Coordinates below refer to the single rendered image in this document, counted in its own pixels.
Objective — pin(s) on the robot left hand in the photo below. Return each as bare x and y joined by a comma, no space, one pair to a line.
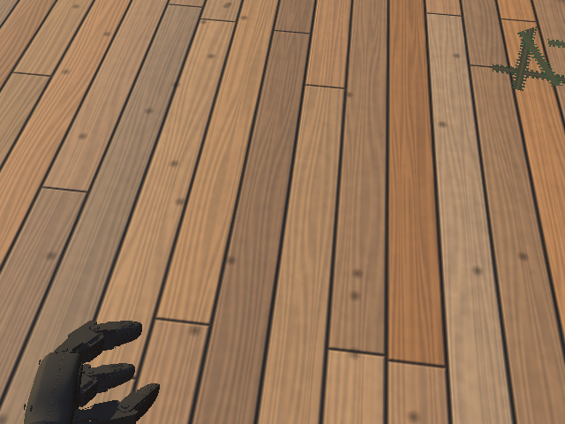
63,384

